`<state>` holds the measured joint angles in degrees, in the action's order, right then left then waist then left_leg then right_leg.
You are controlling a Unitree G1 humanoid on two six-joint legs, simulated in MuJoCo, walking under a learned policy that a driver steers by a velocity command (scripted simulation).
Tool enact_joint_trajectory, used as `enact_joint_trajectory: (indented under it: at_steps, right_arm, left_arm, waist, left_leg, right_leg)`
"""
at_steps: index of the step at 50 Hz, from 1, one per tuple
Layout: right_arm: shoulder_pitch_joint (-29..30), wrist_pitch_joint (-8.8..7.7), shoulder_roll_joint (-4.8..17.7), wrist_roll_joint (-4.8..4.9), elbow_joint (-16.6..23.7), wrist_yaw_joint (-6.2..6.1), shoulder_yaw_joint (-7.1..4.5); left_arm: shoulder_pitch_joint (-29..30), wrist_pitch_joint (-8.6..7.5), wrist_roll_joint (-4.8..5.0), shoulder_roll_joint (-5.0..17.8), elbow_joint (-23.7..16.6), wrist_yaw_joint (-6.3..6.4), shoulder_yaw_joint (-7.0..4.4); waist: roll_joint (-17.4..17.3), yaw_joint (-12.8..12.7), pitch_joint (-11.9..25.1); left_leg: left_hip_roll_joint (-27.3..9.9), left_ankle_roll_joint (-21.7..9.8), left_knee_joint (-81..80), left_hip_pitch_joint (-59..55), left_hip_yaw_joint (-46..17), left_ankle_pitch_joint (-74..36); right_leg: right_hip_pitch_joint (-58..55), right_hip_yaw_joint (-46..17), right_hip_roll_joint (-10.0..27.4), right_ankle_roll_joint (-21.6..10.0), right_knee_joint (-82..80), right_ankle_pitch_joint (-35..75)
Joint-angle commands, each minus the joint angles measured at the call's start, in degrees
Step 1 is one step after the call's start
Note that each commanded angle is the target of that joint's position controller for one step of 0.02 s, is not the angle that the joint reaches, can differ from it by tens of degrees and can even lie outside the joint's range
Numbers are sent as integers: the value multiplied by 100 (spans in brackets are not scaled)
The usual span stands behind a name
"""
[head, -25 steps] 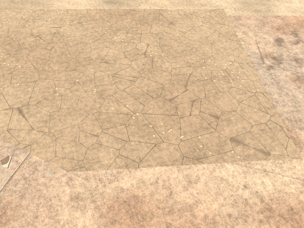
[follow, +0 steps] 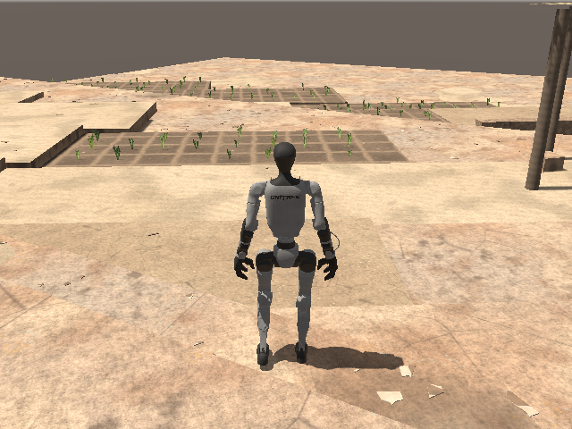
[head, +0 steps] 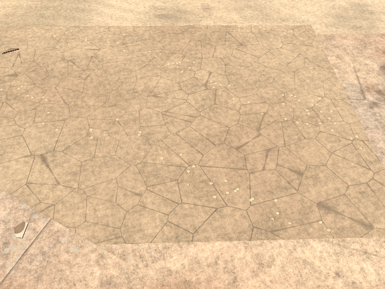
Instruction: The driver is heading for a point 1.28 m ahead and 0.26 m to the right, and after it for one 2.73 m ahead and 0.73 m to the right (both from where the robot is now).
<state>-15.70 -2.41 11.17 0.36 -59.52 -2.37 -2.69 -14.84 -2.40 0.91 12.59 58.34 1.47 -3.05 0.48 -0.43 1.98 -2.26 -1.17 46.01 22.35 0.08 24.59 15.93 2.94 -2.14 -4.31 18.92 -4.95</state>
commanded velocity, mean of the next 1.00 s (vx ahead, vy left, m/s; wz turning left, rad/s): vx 0.45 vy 0.00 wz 0.00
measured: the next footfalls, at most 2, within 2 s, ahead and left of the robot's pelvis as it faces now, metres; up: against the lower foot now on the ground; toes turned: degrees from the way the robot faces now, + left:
left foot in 0.12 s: +0.05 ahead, +0.13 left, +0.00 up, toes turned +1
right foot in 0.60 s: +0.34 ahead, -0.13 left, +0.00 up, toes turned -4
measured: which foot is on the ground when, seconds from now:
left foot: up 0.00-0.10, down 0.12-0.62, up 0.64-1.00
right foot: down 0.00-0.12, up 0.14-0.58, down 0.60-1.00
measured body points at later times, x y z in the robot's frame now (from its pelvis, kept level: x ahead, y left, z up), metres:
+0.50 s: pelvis +0.14 +0.02 +0.00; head +0.17 +0.04 +0.45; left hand +0.35 +0.24 -0.12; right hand +0.02 -0.20 -0.13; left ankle +0.02 +0.13 -0.74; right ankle +0.30 -0.14 -0.69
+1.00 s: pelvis +0.42 -0.01 -0.02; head +0.43 +0.00 +0.43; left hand +0.37 +0.25 -0.17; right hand +0.62 -0.24 -0.10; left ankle +0.60 +0.14 -0.72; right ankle +0.30 -0.12 -0.74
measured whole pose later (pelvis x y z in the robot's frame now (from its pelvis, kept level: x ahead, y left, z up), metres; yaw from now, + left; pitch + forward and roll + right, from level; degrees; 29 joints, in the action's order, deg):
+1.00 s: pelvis +0.42 -0.01 -0.02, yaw -1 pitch +1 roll -3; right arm -3.3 -5.9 14.3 0.3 -45.4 3.4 -3.7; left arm -22.6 -5.4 1.1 12.7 60.0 0.2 -2.4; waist -2.5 -4.9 0.0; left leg -6.8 -5.3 36.9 36.9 -2.2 -12.8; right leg 2.0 3.5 -2.6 -0.6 23.4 -22.6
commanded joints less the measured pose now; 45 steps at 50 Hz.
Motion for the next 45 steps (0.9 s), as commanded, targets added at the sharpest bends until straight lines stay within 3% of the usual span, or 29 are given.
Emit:
enact_joint_trajectory:
  at_steps: [1, 3, 5, 6, 7, 8, 10, 12, 14, 20, 22, 23, 25, 27, 28, 29, 30, 31, 32, 33, 34, 35, 36, 38, 39, 41, 42, 43, 45]
  right_arm:
    - [-657, -64, 309, -1, -30, 28, -103]
    - [-883, -76, 263, -10, -145, 57, -114]
    - [-1490, -73, 277, -55, -384, 70, -134]
    - [-2091, -112, 501, -78, -503, 56, -177]
    - [-1935, -166, 1086, -53, -342, 82, -278]
    - [-1602, -281, 1102, -160, -224, 76, -277]
    - [-958, -419, 802, -62, 25, 133, -195]
    - [-980, -433, 664, -14, 76, 191, -152]
    - [-1359, -424, 516, -32, -24, 194, -97]
    - [-1729, -365, 626, -80, -31, 118, -58]
    - [-1832, -381, 659, -92, -24, 133, -68]
    - [-1914, -398, 691, -97, -88, 144, -91]
    - [-1912, -361, 616, -35, -73, 143, -105]
    - [-1752, -295, 717, -20, -9, 125, -153]
    - [-1575, -264, 829, -19, 58, 115, -190]
    - [-1410, -235, 857, 9, 109, 103, -205]
    - [-1163, -248, 857, 27, 185, 111, -192]
    - [-1469, -316, 471, -57, 323, 173, -86]
    - [-2014, -498, -76, 112, 223, 263, 61]
    - [-1256, -646, 307, 369, 420, 277, -42]
    - [-510, -633, 607, 428, 701, 234, -113]
    - [-299, -541, 639, 311, 781, 185, -150]
    - [-405, -427, 591, 153, 787, 133, -206]
    - [-652, -266, 396, 194, 852, 100, -216]
    - [-482, -229, 379, 209, 961, 91, -209]
    - [155, -244, 440, 68, 1289, 133, -194]
    - [472, -278, 350, -10, 1403, 197, -148]
    - [593, -270, 274, -21, 1416, 269, -119]
    - [472, -286, 446, 19, 1325, 413, -165]
  left_arm:
    - [402, -87, 88, 914, -418, 48, -202]
    - [494, -26, 193, 944, -457, 59, -220]
    - [756, 13, 227, 719, -587, 57, -167]
    - [991, 7, 177, 341, -747, 17, -67]
    - [1012, -72, 149, 134, -891, -25, -22]
    - [946, -171, 110, 372, -884, -48, -60]
    - [551, -225, 66, 633, -674, -101, -127]
    - [667, -235, -16, 652, -607, -86, -172]
    - [874, -204, -15, 479, -618, -107, -159]
    - [1971, -217, 66, 183, -1001, -216, -55]
    - [2096, -228, 74, 247, -1019, -264, -53]
    - [2008, -238, 63, 298, -990, -318, -71]
    - [2239, -292, 56, 337, -1096, -397, -47]
    - [2180, -373, 48, 383, -1128, -467, -57]
    - [1815, -402, 46, 511, -1037, -480, -121]
    - [911, -431, 65, 737, -748, -468, -250]
    - [-191, -444, 101, 1042, -405, -447, -404]
    - [-1108, -417, 43, 1716, -247, -373, -558]
    - [-1317, -357, 67, 1570, -205, -394, -457]
    - [-1096, -345, 78, 1081, -209, -416, -323]
    - [-541, -347, 46, 685, -331, -431, -211]
    - [48, -374, -8, 409, -447, -481, -88]
    - [332, -413, -62, 317, -490, -497, -46]
    - [421, -417, -66, 317, -392, -438, -8]
    - [367, -433, -58, 398, -343, -380, -4]
    - [168, -430, -33, 669, -260, -233, -44]
    - [112, -405, -46, 795, -227, -181, -79]
    - [-5, -388, -30, 897, -199, -166, -113]
    - [-217, -404, -43, 952, -163, -175, -134]
  waist:
    - [649, 363, -106]
    - [547, 554, -170]
    - [221, 814, -362]
    - [-778, 933, -295]
    - [-1696, 713, -620]
    - [-1326, 497, -881]
    - [-828, 102, -768]
    - [-613, 125, -598]
    - [-647, 229, -542]
    - [-802, 529, -727]
    - [-831, 578, -749]
    - [-921, 521, -732]
    - [-774, 528, -944]
    - [-812, 362, -953]
    - [-946, 130, -740]
    - [-987, -294, -325]
    - [-849, -869, 180]
    - [375, -932, 1085]
    - [1690, -647, 2025]
    - [1409, -820, 1338]
    - [929, -675, 529]
    - [278, -367, 112]
    - [199, -100, 16]
    - [282, 244, -289]
    - [303, 281, -505]
    - [175, 219, -688]
    - [156, 165, -578]
    - [193, 106, -465]
    - [160, 68, -208]
  left_leg:
    - [61, -166, -660, -678, 218, -260]
    - [166, -297, -1488, -1251, 436, -677]
    - [162, -505, -2287, -1892, 339, -458]
    - [-853, -740, -3111, -2421, -1103, 500]
    - [-1904, -1144, -3966, -2386, -2960, 1826]
    - [-2125, -1336, -4193, -1988, -3536, 2335]
    - [-1678, -1014, -4096, -2070, -2703, 1312]
    - [-1376, -812, -4121, -2047, -1928, 241]
    - [-1184, -793, -4103, -2058, -1416, -617]
    - [-874, -682, -4055, -1849, -536, -2082]
    - [-879, -763, -3999, -1754, -391, -2261]
    - [-1070, -830, -3829, -1989, -431, -2468]
    - [-1195, -869, -3540, -2459, -419, -2795]
    - [-1275, -817, -3147, -2462, -370, -3529]
    - [-1254, -773, -2757, -2289, -296, -4563]
    - [-1129, -731, -1907, -2049, -193, -5588]
    - [-828, -540, -560, -1441, -9, -5671]
    - [-318, -259, 1793, 296, 155, -3269]
    - [581, -134, 3557, 1798, -347, 778]
    - [371, -316, 4046, 2495, -914, 619]
    - [38, -419, 4053, 2742, -678, 164]
    - [-263, -395, 3710, 2376, -548, -321]
    - [-477, -390, 3242, 1797, -562, -632]
    - [-643, -360, 2542, 1292, -525, -844]
    - [-681, -308, 2112, 1351, -466, -962]
    - [-658, -205, 830, 1401, -279, -1586]
    - [-562, -225, 243, 1124, -144, -2140]
    - [-438, -191, -144, 858, -18, -2491]
    - [-412, -244, 0, 784, -14, -3287]
  right_leg:
    - [636, -1627, 1510, -882, -1454, -2614]
    - [973, -1456, 1405, -740, -1250, -2936]
    - [1612, -1055, 998, -372, -444, -3090]
    - [2387, -508, 533, -79, 1317, -2671]
    - [3497, -122, 126, -15, 2628, -1942]
    - [3762, -671, 351, -139, 3334, -1674]
    - [3812, -819, 572, -101, 3655, -818]
    - [3518, -681, 664, 21, 3507, -221]
    - [3366, -513, 665, 135, 3372, 245]
    - [2557, -194, 525, 279, 2011, 1072]
    - [2101, -6, 415, 311, 2027, 1092]
    - [2163, -182, 534, 250, 2319, 1134]
    - [2536, -138, 548, 107, 2110, 667]
    - [2016, -22, 442, -36, 1781, 208]
    - [1223, 121, 247, -118, 1686, 0]
    - [78, 265, -14, -230, 1604, 23]
    - [-1292, 140, 55, -443, 1300, 294]
    - [-3334, -1663, 1557, -1086, 1241, 135]
    - [-4300, -4139, 2642, -1895, 283, -588]
    - [-3676, -4193, 2487, -1723, -305, -832]
    - [-2843, -3235, 2301, -1427, -243, -412]
    - [-1810, -2497, 2105, -1272, -322, 280]
    - [-1073, -2039, 1878, -1144, -460, 474]
    - [-296, -1523, 1572, -1033, -859, 332]
    - [-112, -1339, 1532, -1019, -1021, 488]
    - [-39, -979, 1378, -979, -1150, 917]
    - [-11, -757, 1228, -889, -1080, 1009]
    - [-30, -578, 1144, -859, -990, 1035]
    - [-346, -564, 1309, -884, -616, 1028]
